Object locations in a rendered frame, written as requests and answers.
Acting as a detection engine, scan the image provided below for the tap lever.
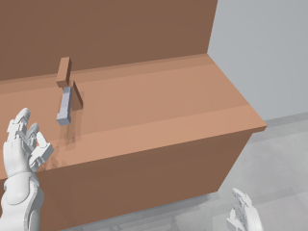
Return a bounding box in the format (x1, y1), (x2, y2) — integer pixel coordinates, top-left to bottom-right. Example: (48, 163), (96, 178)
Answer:
(56, 87), (73, 126)

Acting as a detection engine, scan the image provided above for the counter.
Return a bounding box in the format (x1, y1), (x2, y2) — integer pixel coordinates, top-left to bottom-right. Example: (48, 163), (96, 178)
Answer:
(0, 0), (268, 231)

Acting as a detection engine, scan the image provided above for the left robot hand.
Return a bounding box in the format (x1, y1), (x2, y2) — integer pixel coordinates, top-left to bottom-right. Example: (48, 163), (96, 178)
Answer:
(3, 108), (54, 178)

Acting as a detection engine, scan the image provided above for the left robot forearm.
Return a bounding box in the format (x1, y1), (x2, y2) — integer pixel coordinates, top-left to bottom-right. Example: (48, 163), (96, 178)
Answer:
(0, 172), (44, 231)

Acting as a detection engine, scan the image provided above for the right robot hand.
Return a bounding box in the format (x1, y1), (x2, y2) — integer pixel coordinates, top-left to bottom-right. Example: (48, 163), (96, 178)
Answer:
(226, 188), (265, 231)

